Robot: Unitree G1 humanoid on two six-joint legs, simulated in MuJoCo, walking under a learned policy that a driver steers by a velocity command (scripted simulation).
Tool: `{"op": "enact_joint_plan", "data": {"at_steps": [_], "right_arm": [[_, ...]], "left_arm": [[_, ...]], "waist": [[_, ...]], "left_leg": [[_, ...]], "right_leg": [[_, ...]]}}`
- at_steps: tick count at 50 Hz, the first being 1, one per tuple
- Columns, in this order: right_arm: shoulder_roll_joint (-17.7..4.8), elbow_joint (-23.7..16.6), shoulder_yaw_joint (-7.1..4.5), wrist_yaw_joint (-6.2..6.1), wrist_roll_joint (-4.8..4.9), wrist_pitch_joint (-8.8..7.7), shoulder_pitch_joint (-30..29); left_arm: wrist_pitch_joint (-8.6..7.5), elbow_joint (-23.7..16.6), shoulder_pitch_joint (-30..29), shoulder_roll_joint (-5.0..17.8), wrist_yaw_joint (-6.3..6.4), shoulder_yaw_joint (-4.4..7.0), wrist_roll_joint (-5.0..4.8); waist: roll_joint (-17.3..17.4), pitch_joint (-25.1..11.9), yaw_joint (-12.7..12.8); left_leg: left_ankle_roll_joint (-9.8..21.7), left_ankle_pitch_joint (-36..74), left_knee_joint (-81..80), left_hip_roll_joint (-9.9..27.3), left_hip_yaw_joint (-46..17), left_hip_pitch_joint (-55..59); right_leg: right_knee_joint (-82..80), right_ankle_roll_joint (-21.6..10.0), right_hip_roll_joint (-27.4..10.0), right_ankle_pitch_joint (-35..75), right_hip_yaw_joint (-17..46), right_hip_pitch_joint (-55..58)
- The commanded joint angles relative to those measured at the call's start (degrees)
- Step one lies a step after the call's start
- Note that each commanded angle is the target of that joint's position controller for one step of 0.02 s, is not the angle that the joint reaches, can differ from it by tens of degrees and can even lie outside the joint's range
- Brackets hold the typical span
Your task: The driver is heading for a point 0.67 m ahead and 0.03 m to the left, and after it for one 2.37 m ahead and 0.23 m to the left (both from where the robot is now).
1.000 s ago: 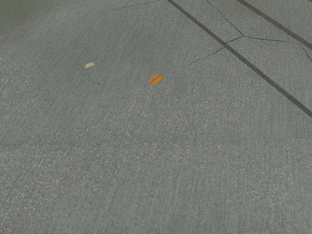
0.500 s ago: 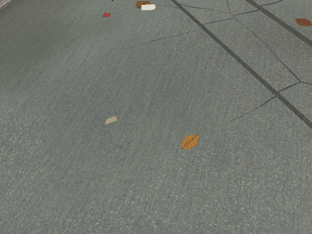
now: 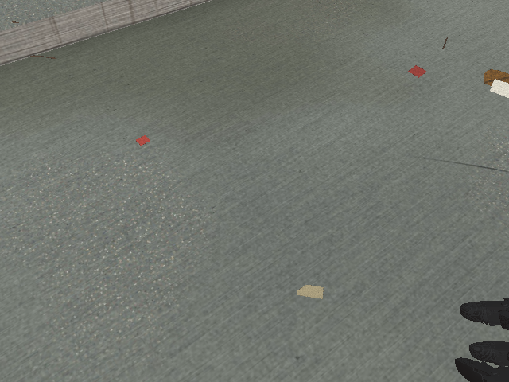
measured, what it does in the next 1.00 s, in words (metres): goes down, turning left: left foot 0.04 m lower, then right foot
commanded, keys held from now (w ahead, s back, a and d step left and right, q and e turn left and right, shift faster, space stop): w+q+shift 0.12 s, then w+shift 0.88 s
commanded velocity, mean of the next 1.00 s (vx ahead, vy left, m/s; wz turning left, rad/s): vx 1.00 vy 0.00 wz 0.35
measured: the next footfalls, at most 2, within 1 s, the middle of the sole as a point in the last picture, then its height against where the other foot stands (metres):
left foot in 0.08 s outside the picture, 0.04 m lower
right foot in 0.48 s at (296, 289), level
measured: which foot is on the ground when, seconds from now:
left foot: up 0.00-0.06, down 0.08-0.46, up 0.48-0.92, down 0.94-1.00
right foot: down 0.00-0.06, up 0.08-0.46, down 0.48-0.96, up 0.98-1.00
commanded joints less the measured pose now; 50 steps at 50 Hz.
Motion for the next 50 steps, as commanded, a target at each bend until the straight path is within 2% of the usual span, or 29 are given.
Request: {"op": "enact_joint_plan", "data": {"at_steps": [1,2,3,4,5,6,7,9,11,15,17,20,22,23,24,25,26,27,28,32,36,39,43,45,46,47,48,49,50], "right_arm": [[-1.3,2.0,0.18,-0.37,-0.44,0.5,13.8],[-3.4,4.4,-0.67,-1.3,-0.66,0.98,21.6],[-6.6,8.7,-2.65,-2.59,0.37,1.45,32.6],[-9.9,10.0,-3.71,-3.9,0.69,1.5,29.7],[-14.6,8.0,-3.57,-4.4,0.77,1.44,26.9],[-16.7,5.6,-4.35,-5.15,0.29,1.9,30.0],[-12.5,5.8,-3.63,-6.13,0.46,1.58,29.5],[-8.9,5.8,-2.34,-6.68,0.56,0.07,22.8],[-5.8,6.5,-1.02,-6.8,1.15,-1.68,22.0],[-4.6,8.1,-1.07,-5.65,1.84,-4.57,22.3],[-4.9,8.9,-1.33,-4.93,2.99,-5.47,23.7],[-7.2,10.9,-1.82,-5.07,2.81,-5.38,26.8],[-9.8,11.9,-2.38,-5.64,0.89,-4.55,26.9],[-9.8,11.8,-2.43,-5.99,-0.35,-3.8,24.1],[-5.2,11.2,-1.26,-6.15,-0.91,-3.82,23.3],[5.9,8.5,1.32,-5.21,2.37,-4.47,34.1],[1.2,8.8,1.6,-5.69,1.4,-4.91,30.8],[-1.3,8.3,0.98,-5.66,1.48,-4.51,25.3],[-1.6,7.7,1.24,-5.2,0.76,-4.28,21.7],[2.5,5.4,2.8,-3.28,-0.52,-2.23,18.4],[1.7,0.2,3.96,-2.63,-0.5,-2.52,5.1],[3.6,-1.9,5.25,-1.65,0.34,-3.16,-1.4],[1.6,-1.6,4.53,-2.58,0.3,-3.29,-1.4],[-1.2,0.5,3.26,-3.8,0.04,-3.15,7.0],[-3.2,4.1,2.12,-4.58,0.29,-3.02,18.2],[-5.6,7.7,0.87,-5.53,-0.11,-2.86,30.3],[-10.6,8.9,-0.8,-6.5,-1.58,-2.9,35.9],[-11.9,8.6,-1.56,-5.99,-1.23,-2.58,33.8],[-7.6,8.5,-1.33,-5.51,-0.39,-2.75,28.1]], "left_arm": [[-0.4,-6.4,-11.1,9.5,0.63,1.45,-0.12],[0.34,-7.0,-12.6,10.3,0.61,1.71,0.14],[1.05,-8.4,-15.3,10.2,0.56,1.9,0.29],[1.43,-8.9,-13.3,7.4,-0.61,1.41,1.68],[1.51,-11.8,-7.4,2.7,-0.25,-0.2,3.64],[0.46,-17.2,-8.6,5.4,-0.54,-0.36,2.14],[-0.59,-17.8,-14.7,6.9,-0.33,-0.62,1.95],[0.51,-15.2,-14.4,7.1,-0.47,-0.79,2.87],[2.57,-14.1,-12.4,5.8,-1.12,-1.21,3.75],[2.37,-19.1,-24.4,1.6,-2.39,-2.61,1.76],[2.04,-19.2,-26.1,1.0,-2.95,-2.56,0.56],[2.3,-19.4,-26.2,2.7,-2.54,-1.39,0.46],[2.48,-16.8,-15.8,5.7,-1.35,0.39,0.45],[2.82,-13.2,-3.1,7.1,-0.4,1.44,0.31],[3.14,-11.0,8.0,11.1,0.83,2.66,1.17],[2.63,-10.1,6.0,17.1,0.22,3.73,3.4],[2.95,-11.2,-1.1,10.5,-1.03,2.74,1.93],[2.63,-12.2,-7.9,6.5,-1.31,2.13,1.58],[2.34,-11.6,-9.3,4.3,-1.63,1.62,1.69],[0.58,-7.0,-6.7,2.0,-1.36,0.19,0.84],[-0.7,-5.7,-4.1,3.1,-1.95,0.32,-0.06],[-1.59,-4.5,-1.1,3.4,-1.78,0.29,-0.96],[-1.34,-2.9,0.2,6.4,-1.22,0.52,-0.67],[0.01,-2.1,0.3,8.8,-0.15,0.97,0.62],[1.02,-2.1,-1.1,9.6,0.48,1.15,1.38],[1.56,-3.0,-3.5,8.6,0.71,0.98,1.62],[1.26,-5.5,-1.0,1.2,-0.11,-0.49,0.96],[0.37,-7.0,3.7,-0.9,-1.12,-1.07,-1.44],[0.25,-8.2,-4.9,3.2,-0.37,-0.45,-0.81]], "waist": [[-6.4,-2.4,-13.3],[-6.2,-5.1,-17.1],[-1.4,-11.3,-22.3],[7.4,-5.2,-17.4],[11.6,-6.3,-9.4],[14.1,-18.7,-12.0],[6.7,-11.0,-12.3],[-2.5,-1.9,-5.7],[-4.5,1.4,-2.2],[-1.4,5.3,-4.2],[-2.1,4.4,-5.8],[-2.1,2.5,-6.1],[0.2,-4.5,-0.3],[0.3,-9.2,7.1],[-3.8,-14.3,11.8],[-26.8,-18.9,1.1],[-18.7,-14.8,0.3],[-9.6,-6.8,-1.3],[-2.4,-4.1,-1.7],[-5.0,1.4,-6.1],[-3.0,6.5,-4.6],[-2.8,7.1,-3.0],[-4.3,3.3,-4.0],[-8.4,-4.0,-8.7],[-9.4,-9.7,-13.8],[-8.1,-14.7,-19.4],[4.1,-21.3,-16.4],[15.7,-29.0,-11.5],[5.5,-18.9,-11.6]], "left_leg": [[2.3,-0.6,-2.4,-4.8,2.7,28.0],[4.2,-3.4,-2.2,-4.3,0.8,36.1],[6.1,-3.9,-4.2,-5.3,-1.6,51.5],[8.1,-9.7,-6.6,-2.4,-7.6,56.1],[10.7,12.5,1.3,5.3,-22.0,58.7],[20.2,-11.6,-12.9,12.5,-41.8,68.8],[17.9,-24.9,-24.1,14.0,-47.6,61.0],[14.2,-18.5,-25.1,10.1,-39.2,42.0],[13.8,-9.6,-26.1,8.0,-33.4,27.7],[9.5,-3.2,-31.7,0.4,-21.1,18.7],[7.6,-1.2,-35.6,1.0,-19.6,19.7],[5.3,17.6,-31.8,3.6,-18.0,33.8],[2.9,38.0,-16.0,4.6,-16.6,40.9],[1.7,38.3,-0.4,3.3,-14.6,36.6],[0.5,26.2,22.5,-0.2,-12.2,26.1],[-1.7,-30.3,44.0,-12.0,-12.9,6.4],[0.4,-28.2,45.4,-8.4,-15.0,-0.3],[0.2,-21.4,43.2,-4.2,-13.8,-1.2],[0.0,-19.0,39.7,-2.2,-13.1,0.8],[-1.9,-19.3,30.9,1.5,-12.8,2.1],[-4.4,-7.5,14.3,4.1,-6.4,-3.9],[-3.7,3.3,-1.0,3.0,-1.5,4.8],[-0.9,2.7,-8.4,-1.7,1.3,10.5],[0.8,-7.3,-7.6,-5.9,1.5,19.5],[1.7,-11.8,-7.7,-7.1,0.8,30.0],[3.3,-14.5,-8.3,-2.9,-3.1,43.8],[5.8,-31.0,-8.2,12.2,-22.6,59.1],[12.2,-39.8,-20.6,21.7,-54.5,67.8],[9.8,-37.6,-23.1,17.6,-48.2,62.3]], "right_leg": [[8.7,-6.6,-11.3,63.0,1.0,-14.3],[19.5,-6.6,-12.7,66.3,1.6,-16.5],[37.9,-5.5,-9.6,61.0,1.7,-23.6],[59.1,-4.3,-1.6,5.3,2.2,-39.4],[75.4,-3.7,-0.3,-9.4,6.9,-50.3],[75.7,-3.1,1.4,-6.6,16.0,-60.6],[68.7,-3.7,-1.5,-1.8,18.8,-64.7],[59.8,-3.2,-4.6,2.6,18.0,-55.1],[51.1,-1.3,-7.0,0.4,18.2,-46.0],[28.2,-3.0,-7.0,23.3,15.0,-38.2],[20.2,-5.4,-4.7,36.3,13.4,-30.3],[15.6,-8.4,-0.9,33.1,12.1,-29.5],[17.0,-9.8,3.6,21.9,11.0,-21.5],[17.2,-10.1,4.0,16.7,10.3,-10.2],[18.9,-11.1,-3.4,2.4,18.8,1.6],[3.8,-17.7,-19.1,-17.1,55.3,10.6],[-5.2,-17.9,-18.7,-24.2,68.3,6.2],[-3.8,-17.9,-17.3,-19.1,56.4,-2.4],[-3.0,-17.5,-14.8,-10.2,48.1,-9.0],[-8.1,-15.3,-9.1,-0.5,33.4,-20.3],[-15.1,-16.2,-6.3,13.7,23.4,-21.1],[-19.1,-15.0,-5.5,30.5,17.5,-21.2],[-14.2,-13.5,-7.5,60.5,13.2,-6.6],[0.9,-12.3,-9.1,81.0,12.2,-1.0],[14.4,-11.8,-9.3,82.3,11.7,-2.4],[31.6,-11.3,-7.5,71.7,11.3,-11.0],[54.1,-11.3,-1.0,32.7,11.7,-28.6],[69.7,-10.4,7.4,-1.9,19.0,-45.5],[69.6,-12.1,2.4,3.7,20.9,-52.8]]}}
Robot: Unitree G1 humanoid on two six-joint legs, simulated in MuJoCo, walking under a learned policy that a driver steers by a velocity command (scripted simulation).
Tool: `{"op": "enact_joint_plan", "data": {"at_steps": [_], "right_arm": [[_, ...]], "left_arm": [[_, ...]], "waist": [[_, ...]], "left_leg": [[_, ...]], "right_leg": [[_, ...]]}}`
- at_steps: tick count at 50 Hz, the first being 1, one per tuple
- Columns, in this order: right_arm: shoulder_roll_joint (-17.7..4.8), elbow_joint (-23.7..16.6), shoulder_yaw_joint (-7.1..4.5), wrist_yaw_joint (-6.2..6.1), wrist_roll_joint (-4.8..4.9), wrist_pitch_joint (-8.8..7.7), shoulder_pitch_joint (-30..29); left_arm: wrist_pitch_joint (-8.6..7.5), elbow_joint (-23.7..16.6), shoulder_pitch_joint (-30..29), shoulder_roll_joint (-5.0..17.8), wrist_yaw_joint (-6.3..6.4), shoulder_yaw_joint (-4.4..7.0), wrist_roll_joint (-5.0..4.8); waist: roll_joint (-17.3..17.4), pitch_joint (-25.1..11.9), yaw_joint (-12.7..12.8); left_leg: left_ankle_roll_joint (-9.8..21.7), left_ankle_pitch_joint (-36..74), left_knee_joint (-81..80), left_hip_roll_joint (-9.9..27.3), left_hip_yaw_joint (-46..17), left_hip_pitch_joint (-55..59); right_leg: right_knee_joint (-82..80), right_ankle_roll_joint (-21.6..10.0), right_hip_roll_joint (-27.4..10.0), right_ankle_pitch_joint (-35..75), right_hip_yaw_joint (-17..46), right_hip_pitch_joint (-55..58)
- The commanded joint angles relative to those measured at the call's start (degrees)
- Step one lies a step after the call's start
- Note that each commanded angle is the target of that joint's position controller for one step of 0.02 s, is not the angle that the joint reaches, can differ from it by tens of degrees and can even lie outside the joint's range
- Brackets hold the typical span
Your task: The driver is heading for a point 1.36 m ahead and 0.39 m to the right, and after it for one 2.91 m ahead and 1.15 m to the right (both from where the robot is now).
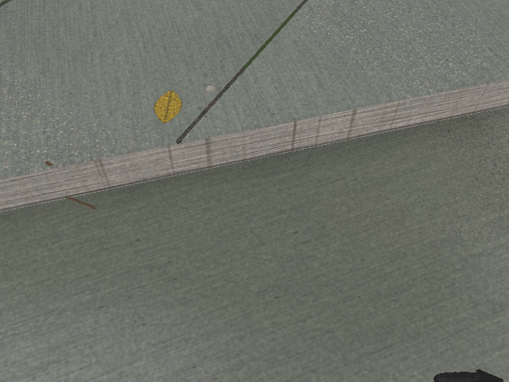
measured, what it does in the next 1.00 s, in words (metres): walks ahead, turning right: right foot, then left foot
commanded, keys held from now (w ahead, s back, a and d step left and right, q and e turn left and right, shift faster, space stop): w+shift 0.52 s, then w+e+shift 0.48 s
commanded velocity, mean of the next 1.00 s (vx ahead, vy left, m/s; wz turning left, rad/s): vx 1.00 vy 0.00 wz -0.27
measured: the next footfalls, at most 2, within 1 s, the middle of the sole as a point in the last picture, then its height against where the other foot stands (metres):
right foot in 0.40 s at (310, 316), level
left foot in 0.82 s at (240, 194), level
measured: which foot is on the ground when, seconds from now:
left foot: down 0.00-0.38, up 0.40-0.80, down 0.82-1.00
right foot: up 0.00-0.38, down 0.40-0.80, up 0.82-1.00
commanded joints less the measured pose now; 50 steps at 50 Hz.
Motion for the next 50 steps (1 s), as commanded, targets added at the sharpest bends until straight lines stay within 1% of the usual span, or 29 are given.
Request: {"op": "enact_joint_plan", "data": {"at_steps": [1,2,5,8,11,13,15,17,19,20,21,22,23,24,26,29,31,34,37,38,39,40,41,42,43,44,45,48,50], "right_arm": [[-9.9,4.5,-4.63,-0.49,0.82,-0.18,18.4],[-7.8,5.3,-4.23,-0.42,0.51,-0.65,16.8],[-3.3,7.9,-2.67,-0.97,1.53,-1.83,17.4],[-5.3,9.2,-3.05,-0.46,2.35,-2.89,19.7],[-6.0,9.7,-3.22,0.06,3.06,-3.63,21.0],[-7.9,11.0,-3.5,-0.1,3.69,-4.06,24.2],[-9.4,12.3,-3.58,-0.38,3.22,-3.79,26.1],[-11.9,12.9,-4.06,-1.21,2.1,-2.86,26.8],[-13.8,13.0,-4.58,-2.33,0.64,-0.98,24.1],[-10.6,12.0,-3.84,-2.4,0.16,-0.82,23.5],[0.5,9.6,-1.39,-0.8,3.19,-1.47,31.9],[-6.7,9.1,-2.77,-1.15,3.03,-2.53,25.6],[-6.6,6.3,-2.75,-1.4,3.44,-2.79,17.3],[-5.6,5.5,-2.16,-1.12,2.7,-2.91,14.5],[-3.4,4.9,-1.71,-0.06,1.27,-1.32,14.8],[-0.8,1.1,-0.76,1.32,-0.7,0.07,8.5],[-1.3,-2.6,-0.17,2.0,-0.7,-0.27,0.9],[-1.4,-3.9,0.52,2.91,0.96,-0.98,-4.9],[-4.2,-3.3,-0.37,0.88,1.41,-0.86,-1.8],[-6.4,-1.9,-1.41,0.03,1.05,-1.16,4.0],[-8.8,0.6,-2.72,-1.22,0.76,-1.22,15.6],[-12.0,3.7,-4.22,-2.56,-0.03,-1.18,27.8],[-16.7,5.3,-5.24,-3.38,-1.95,-1.41,34.7],[-18.9,3.1,-5.6,-2.81,-2.54,-1.0,26.7],[-13.2,1.6,-5.31,-2.39,-1.54,-0.7,18.4],[-7.3,1.3,-4.03,-2.2,-0.82,-0.8,14.9],[-4.5,2.8,-3.26,-1.9,-0.86,-1.0,15.0],[-0.2,8.0,-2.12,-1.26,0.72,-2.23,18.4],[0.0,8.7,-2.11,-0.51,1.04,-3.29,17.2]], "left_arm": [[-1.97,-8.6,-6.8,6.9,0.12,0.89,-0.64],[-1.81,-8.8,-8.3,5.7,-0.22,0.49,-0.11],[0.8,-9.6,-8.2,2.8,-2.0,-0.37,1.77],[1.48,-14.0,-18.9,3.0,-2.87,-1.12,2.17],[0.5,-16.8,-26.6,2.4,-3.64,-2.29,1.27],[0.3,-17.6,-29.8,2.6,-3.74,-2.46,0.67],[0.18,-18.1,-30.6,3.9,-3.16,-2.22,0.9],[0.11,-17.1,-26.2,6.4,-2.18,-1.2,1.6],[0.29,-11.1,-6.0,10.3,-0.41,0.87,1.56],[0.64,-8.5,5.0,14.0,0.68,2.32,2.32],[0.35,-8.2,5.1,19.6,0.62,4.22,3.93],[0.74,-8.2,2.9,15.2,-0.35,4.04,1.64],[0.14,-7.6,-3.1,12.8,-0.47,3.6,1.67],[-0.37,-6.7,-4.8,9.3,-0.77,3.0,1.67],[-0.94,-4.6,-6.1,4.6,-0.42,1.5,1.87],[-2.1,-2.3,-4.3,5.3,-0.4,1.4,-0.21],[-2.67,-2.5,-4.3,6.7,-0.39,1.94,-0.3],[-3.34,-3.2,-3.9,10.3,-0.78,3.35,-1.04],[-3.14,-2.9,-2.2,11.2,-0.71,3.67,-1.02],[-2.8,-3.1,-2.3,11.8,-0.48,3.8,-0.88],[-2.47,-3.9,-5.6,13.9,-0.27,4.33,-0.32],[-2.57,-5.3,-8.9,12.7,-0.33,4.3,0.05],[-2.9,-7.7,-10.2,1.7,-0.3,1.77,0.93],[-2.6,-12.1,-1.1,-0.6,0.0,0.94,-3.32],[-1.03,-10.7,-3.6,2.7,0.64,1.03,-1.35],[-0.08,-10.9,-7.4,3.6,0.31,1.34,-0.18],[0.57,-11.6,-9.8,2.7,-0.36,1.3,0.48],[2.94,-16.7,-14.6,-2.8,-2.72,-0.06,1.55],[4.22,-21.7,-21.0,-3.9,-2.42,-1.12,1.24]], "waist": [[2.5,-10.5,-8.2],[-1.0,-6.0,-5.8],[2.3,-1.2,-0.7],[2.6,5.0,-1.5],[1.3,6.8,-2.7],[1.0,7.1,-3.9],[1.6,5.1,-4.0],[4.9,-1.4,-1.2],[6.7,-11.5,9.1],[5.1,-17.3,12.7],[-15.7,-25.7,4.5],[-7.7,-26.6,7.2],[-4.8,-13.4,4.6],[1.9,-8.5,3.1],[1.9,-3.3,-2.3],[-1.2,2.9,-4.5],[-0.8,6.1,-4.1],[-0.4,4.8,-2.0],[-2.7,-0.7,-3.0],[-2.4,-5.8,-5.9],[-2.1,-11.3,-12.8],[-1.7,-16.4,-18.7],[12.1,-18.4,-17.7],[21.9,-23.5,-7.3],[10.9,-15.5,-5.7],[5.1,-8.0,-5.6],[2.4,-4.4,-4.8],[6.7,-1.0,-1.0],[7.8,0.7,0.4]], "left_leg": [[9.6,-16.5,-19.8,20.1,-37.5,42.9],[8.1,-10.9,-21.4,17.6,-31.5,34.5],[5.6,-8.7,-26.9,12.8,-22.1,21.1],[5.9,-1.8,-32.9,10.3,-15.2,17.5],[4.8,9.7,-36.3,7.5,-8.7,13.4],[4.0,18.1,-39.9,9.5,-7.8,18.2],[2.6,35.4,-36.2,10.5,-5.7,28.9],[1.2,58.9,-24.7,12.2,-4.5,37.2],[0.2,62.3,1.8,12.5,-3.2,34.0],[0.2,47.0,21.3,10.2,-3.0,23.0],[-2.3,-11.3,50.0,-1.3,-5.3,-2.8],[-0.3,-16.1,54.0,-1.6,-12.1,-9.9],[0.0,-9.7,51.4,2.9,-11.8,-14.7],[0.0,-7.6,47.0,5.0,-11.4,-12.8],[-1.0,-7.8,41.7,7.0,-11.5,-6.1],[-4.0,-8.6,31.0,10.7,-8.8,-8.3],[-6.2,-0.4,17.8,11.2,-6.9,-7.3],[-7.6,14.3,-0.1,6.3,-2.7,9.7],[-6.7,12.6,-1.9,4.5,-4.1,13.9],[-5.6,7.3,-1.1,2.9,-4.4,19.4],[-5.1,1.7,-1.6,1.8,-3.1,30.8],[-5.3,-2.3,-1.3,5.5,-4.3,45.5],[-6.6,-18.8,-6.7,21.3,-22.1,51.8],[-1.3,-24.1,-22.9,33.0,-54.3,53.1],[0.5,-38.9,-23.8,30.3,-50.2,45.3],[0.4,-33.0,-22.7,26.9,-39.6,37.8],[-0.8,-21.6,-22.5,23.5,-30.1,32.0],[-3.8,-3.8,-21.6,20.4,-13.6,23.9],[-5.8,5.5,-23.8,19.3,-5.6,19.2]], "right_leg": [[25.5,-2.3,-3.0,6.4,4.4,-42.1],[21.3,-2.1,-4.8,7.3,4.5,-39.2],[13.9,0.2,-7.6,7.0,4.3,-33.8],[3.1,2.1,-9.1,13.7,-0.2,-39.4],[-15.1,1.8,-7.7,28.5,-4.3,-30.5],[-21.3,0.2,-5.5,35.6,-6.4,-26.5],[-25.0,-1.5,-3.0,34.6,-7.9,-26.5],[-24.6,-3.0,1.6,25.4,-9.3,-21.0],[-24.7,-4.9,3.3,16.5,-7.6,-1.2],[-21.6,-6.5,-5.1,5.2,1.1,12.5],[-28.1,-16.7,-24.3,-9.1,35.9,31.0],[-38.4,-15.9,-22.6,-11.1,48.7,29.7],[-39.1,-13.8,-20.3,-3.1,36.3,20.2],[-40.1,-12.6,-18.5,4.8,29.1,11.0],[-43.4,-10.0,-14.3,8.7,19.5,-3.8],[-49.9,-10.9,-11.2,8.3,15.7,-12.1],[-53.4,-11.2,-9.0,12.1,12.1,-16.8],[-56.1,-8.9,-6.2,24.6,8.2,-21.9],[-46.9,-6.8,-7.7,44.6,7.9,-9.0],[-37.5,-5.7,-7.8,54.9,8.4,-5.4],[-22.5,-4.7,-5.8,57.9,7.7,-8.4],[-5.5,-3.7,-2.4,49.6,7.9,-18.9],[17.0,-3.3,2.4,1.2,6.5,-31.6],[27.6,-3.2,4.7,-3.8,6.5,-42.5],[31.0,-3.6,-1.2,1.9,4.2,-46.5],[32.0,-3.2,-3.3,5.8,2.0,-48.0],[33.5,-2.9,-4.6,7.0,1.6,-47.3],[40.6,-1.8,-6.2,9.2,2.0,-52.0],[40.5,-2.1,-5.2,6.8,0.8,-55.4]]}}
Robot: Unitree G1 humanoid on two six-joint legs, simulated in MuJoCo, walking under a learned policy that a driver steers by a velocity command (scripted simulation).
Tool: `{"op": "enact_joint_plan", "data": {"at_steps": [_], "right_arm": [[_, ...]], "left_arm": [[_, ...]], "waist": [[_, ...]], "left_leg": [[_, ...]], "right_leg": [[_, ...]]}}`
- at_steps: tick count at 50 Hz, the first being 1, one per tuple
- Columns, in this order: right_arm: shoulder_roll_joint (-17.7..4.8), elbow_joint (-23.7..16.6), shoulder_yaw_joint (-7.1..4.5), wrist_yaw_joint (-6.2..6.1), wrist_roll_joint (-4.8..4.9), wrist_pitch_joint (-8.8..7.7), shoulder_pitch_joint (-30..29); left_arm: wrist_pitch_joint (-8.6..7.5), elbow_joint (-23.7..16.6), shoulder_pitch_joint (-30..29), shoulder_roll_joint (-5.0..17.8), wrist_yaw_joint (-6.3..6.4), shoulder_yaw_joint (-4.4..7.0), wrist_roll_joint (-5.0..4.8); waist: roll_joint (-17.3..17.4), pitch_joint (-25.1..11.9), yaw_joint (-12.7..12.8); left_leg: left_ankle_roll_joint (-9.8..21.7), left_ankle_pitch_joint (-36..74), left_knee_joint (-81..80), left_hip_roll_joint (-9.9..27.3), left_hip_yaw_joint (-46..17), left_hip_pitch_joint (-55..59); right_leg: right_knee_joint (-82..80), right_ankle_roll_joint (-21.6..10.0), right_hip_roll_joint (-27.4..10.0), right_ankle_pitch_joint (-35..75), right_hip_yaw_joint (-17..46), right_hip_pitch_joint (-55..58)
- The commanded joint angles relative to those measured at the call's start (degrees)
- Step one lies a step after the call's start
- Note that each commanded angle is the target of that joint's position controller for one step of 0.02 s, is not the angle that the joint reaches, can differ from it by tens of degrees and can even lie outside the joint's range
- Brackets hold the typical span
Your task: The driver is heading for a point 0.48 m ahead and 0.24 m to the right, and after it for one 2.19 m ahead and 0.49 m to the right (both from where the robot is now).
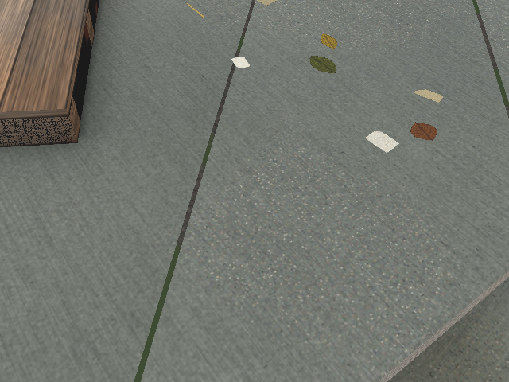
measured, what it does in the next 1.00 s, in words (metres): climbs, turning right: right foot 0.15 m higher, then left foot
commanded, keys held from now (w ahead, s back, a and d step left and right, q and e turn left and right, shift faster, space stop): w+e+shift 0.36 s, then e+shift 0.30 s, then q+shift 0.34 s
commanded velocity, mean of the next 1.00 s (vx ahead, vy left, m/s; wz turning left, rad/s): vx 0.58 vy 0.00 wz -0.64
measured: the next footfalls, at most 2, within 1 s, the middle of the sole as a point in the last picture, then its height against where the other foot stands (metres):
right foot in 0.24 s outside the picture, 0.15 m higher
left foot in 0.62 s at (280, 251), level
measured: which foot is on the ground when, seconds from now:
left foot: down 0.00-0.26, up 0.28-0.60, down 0.62-0.90, up 0.92-1.00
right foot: up 0.00-0.22, down 0.24-0.58, up 0.60-0.88, down 0.90-1.00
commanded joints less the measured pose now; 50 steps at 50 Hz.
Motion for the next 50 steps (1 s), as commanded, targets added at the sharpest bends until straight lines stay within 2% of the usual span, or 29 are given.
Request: {"op": "enact_joint_plan", "data": {"at_steps": [1,7,8,9,11,12,13,14,16,17,20,22,24,25,26,28,29,31,32,34,36,38,41,44,45,46,47,48,50], "right_arm": [[-1.2,-1.7,0.18,0.93,0.26,-2.25,-2.1],[-2.2,3.5,0.26,-0.26,-2.24,-1.45,12.0],[-3.3,1.8,0.35,-0.39,-1.74,-0.41,8.8],[-3.6,-0.5,0.4,-1.07,-0.72,0.3,6.2],[-17.7,-6.3,-2.59,-2.52,2.21,-0.33,6.1],[-22.5,-9.1,-4.82,-0.61,3.28,-0.92,1.6],[-16.9,-13.3,-4.15,1.98,3.82,-1.55,-0.3],[-8.5,-18.4,-2.48,4.46,1.82,-2.94,-6.1],[-0.5,-24.6,-0.06,3.2,-0.48,-2.56,-12.2],[0.0,-24.6,1.28,1.65,-0.11,-2.19,-13.9],[2.3,-30.5,3.01,0.06,-0.77,0.22,-19.0],[-1.9,-30.1,3.08,-1.72,-1.4,1.66,-16.3],[-3.9,-31.3,3.45,-2.27,-2.2,2.8,-25.1],[2.2,-35.3,4.44,-1.18,-0.68,-0.98,-31.7],[4.3,-34.8,5.08,-0.46,-0.06,-1.69,-28.8],[-2.3,-30.4,0.31,-1.22,3.04,0.03,-17.5],[-3.2,-28.0,-0.53,-1.7,3.57,1.33,-12.6],[-2.1,-24.7,-0.16,-3.08,1.02,2.78,-4.2],[-1.3,-24.4,0.28,-3.34,-1.82,2.89,-2.4],[-3.7,-24.5,-1.48,-2.81,0.56,2.03,-12.6],[-1.7,-24.8,-0.11,-2.8,2.75,2.27,-18.1],[-6.1,-22.1,-1.04,-1.62,3.24,2.0,-22.1],[-7.6,-17.6,-2.27,-0.46,3.66,3.24,-17.8],[-7.1,-16.1,-2.16,-0.1,4.19,3.31,-14.3],[-5.2,-15.5,-1.72,0.13,4.06,3.01,-12.3],[-2.1,-16.6,-0.7,0.58,3.01,2.53,-10.3],[-4.7,-16.6,-0.8,0.58,3.68,2.44,-5.5],[-9.3,-16.4,-2.28,0.26,4.29,3.28,-5.4],[-8.8,-15.5,-2.83,-1.24,4.44,6.13,-4.7]], "left_arm": [[1.77,-10.5,-6.5,-6.1,-0.06,-2.96,0.24],[1.51,-19.6,-25.4,-7.1,2.99,-5.12,-0.39],[1.34,-19.6,-23.2,-6.8,1.77,-6.24,-1.1],[1.37,-17.9,-20.5,-5.6,0.56,-6.37,-1.21],[3.51,-12.5,2.0,1.7,-1.26,-2.6,-1.35],[3.46,-11.1,13.3,5.2,-0.83,-0.58,-1.1],[3.53,-10.6,9.7,12.1,0.13,2.31,-2.26],[3.52,-11.4,6.3,14.4,1.13,4.07,-2.09],[0.98,-7.9,5.7,14.1,1.72,4.28,-1.99],[-0.54,-4.7,5.0,7.5,2.67,2.63,-1.47],[-3.71,-0.3,9.5,1.6,5.75,1.18,1.08],[-4.8,-1.5,5.9,6.6,4.38,1.61,0.2],[-4.68,-1.6,5.6,7.1,2.89,1.62,-1.29],[-5.4,-2.5,7.4,-1.7,3.0,-0.51,-6.78],[-4.78,-1.6,7.5,0.1,3.61,0.15,-7.61],[-3.37,-2.6,5.4,8.9,4.08,2.75,-6.23],[-2.84,-3.6,4.0,9.1,3.67,3.03,-5.89],[-1.86,-9.3,2.6,2.2,2.4,0.23,-3.77],[-1.87,-9.9,10.8,0.1,1.8,-0.56,-3.25],[-0.3,-10.9,16.8,4.1,1.26,-0.63,-4.05],[1.65,-11.8,9.9,3.6,2.76,-0.79,-1.98],[1.56,-12.4,9.2,0.5,2.77,-2.25,-0.74],[-1.44,-9.9,8.4,-2.8,2.25,-3.47,-0.93],[-1.38,-11.1,5.2,1.1,2.74,-1.73,-1.29],[-1.19,-12.4,4.2,3.5,3.37,-0.89,-0.34],[-0.74,-13.7,6.4,8.5,4.18,0.1,1.08],[0.39,-13.1,8.9,8.8,3.86,0.71,1.73],[1.1,-13.1,7.8,7.6,3.72,0.66,0.81],[1.41,-12.8,1.7,4.4,3.99,-0.11,-0.32]], "waist": [[10.6,4.3,3.8],[6.0,9.7,0.6],[4.0,7.8,3.5],[2.2,2.8,4.8],[9.6,-20.1,13.7],[15.7,-25.0,17.4],[0.9,-23.4,15.1],[-6.9,-26.3,11.1],[7.2,-16.5,4.9],[4.9,-8.4,4.6],[10.6,-1.4,1.0],[19.9,3.1,-4.3],[21.4,5.9,-0.6],[20.5,1.7,-0.5],[14.7,-2.4,-1.3],[5.8,-13.0,-8.2],[7.2,-13.8,-10.8],[6.1,-12.9,-13.1],[10.5,-20.1,-7.7],[18.5,-23.5,-0.7],[4.7,-9.0,1.4],[0.2,-2.3,5.5],[5.9,-8.8,3.5],[7.8,-8.9,4.1],[6.4,-8.4,4.0],[-3.5,-12.6,3.6],[-13.4,-21.2,4.7],[-10.4,-19.3,5.1],[-6.9,-10.2,2.5]], "left_leg": [[0.5,21.7,-15.8,14.4,-5.7,-2.6],[1.8,39.9,-18.8,13.9,3.4,22.6],[1.6,51.1,-21.2,11.2,9.1,15.5],[1.3,67.8,-19.7,8.1,12.0,7.1],[4.9,123.0,7.2,14.0,7.5,2.7],[5.1,123.9,28.4,17.8,3.3,2.6],[1.5,66.9,57.8,4.0,3.2,-13.9],[-0.2,8.4,82.0,-6.6,-7.1,-30.0],[2.0,9.2,95.0,-2.2,-16.1,-39.6],[-0.1,10.7,93.7,-2.2,-14.2,-38.8],[0.5,-15.5,93.1,-2.1,-26.1,-44.9],[-0.3,-13.8,67.1,-0.6,-20.0,-44.2],[-1.4,-5.1,42.2,-1.1,-10.7,-34.7],[-1.2,2.8,24.5,-4.9,-11.2,-19.3],[-0.7,15.6,11.1,-8.2,-8.9,-0.5],[-0.6,31.8,0.1,-9.1,-14.4,22.8],[0.1,40.5,-4.1,-5.8,-16.0,28.1],[6.3,59.5,3.3,11.6,-25.6,30.6],[15.7,81.3,12.6,23.6,-34.6,34.7],[23.6,50.6,7.1,27.5,-45.4,31.3],[19.5,34.8,-2.6,20.5,-41.1,6.4],[15.3,36.2,-4.6,13.3,-29.8,-12.5],[12.7,36.7,-4.2,3.5,-19.9,-14.9],[9.2,25.9,-0.3,2.7,-21.9,-13.2],[6.0,16.2,4.4,0.2,-21.5,-16.4],[1.3,-9.5,17.8,-4.5,-17.8,-24.9],[-1.4,-24.8,31.5,-5.0,-13.3,-28.8],[-3.1,-22.5,41.3,-2.8,-12.4,-31.2],[-4.4,-15.5,47.3,-0.3,-11.4,-35.0]], "right_leg": [[3.7,-0.5,-1.4,-0.5,2.4,-12.7],[11.1,-4.6,-0.4,-17.7,-5.8,-42.6],[-1.1,-5.4,-0.7,-14.1,-11.6,-28.6],[-12.7,-5.4,2.9,-7.2,-16.6,-7.6],[-11.9,-5.6,14.1,-12.0,-15.6,30.9],[-21.8,-9.6,13.5,-16.2,-4.5,37.2],[-46.8,-17.7,4.5,-30.6,25.3,42.9],[-68.5,-19.0,-4.6,-32.7,55.5,49.0],[-74.7,-12.5,-5.9,-25.0,61.9,38.6],[-73.8,-13.9,-2.1,-6.9,66.6,27.4],[-64.2,-18.5,-2.4,14.6,51.6,21.6],[-70.5,-14.4,-1.2,33.0,37.5,23.2],[-76.5,-8.4,5.8,43.0,27.3,19.2],[-71.6,-5.0,9.9,37.5,27.4,12.1],[-68.1,-1.5,11.8,35.2,25.9,4.8],[-52.2,5.6,15.9,28.2,24.3,4.4],[-41.2,9.2,19.4,6.7,19.1,3.8],[-19.6,8.7,14.9,-23.0,12.2,0.2],[-3.9,10.5,10.9,-29.7,13.7,-4.5],[5.0,11.0,-0.6,-22.4,13.7,-12.3],[-0.7,11.8,0.2,-17.3,12.2,-6.5],[-22.0,10.3,-0.3,-13.3,8.6,5.2],[-45.6,9.1,2.6,7.6,2.8,24.5],[-60.6,7.1,3.7,18.5,3.1,34.9],[-61.7,4.9,-0.3,24.8,5.9,39.5],[-59.1,-1.0,-15.5,49.1,17.8,49.2],[-61.7,-10.7,-27.3,49.1,27.4,51.4],[-64.6,-12.4,-24.9,36.3,26.7,48.9],[-68.2,-7.8,-19.2,16.9,19.7,40.6]]}}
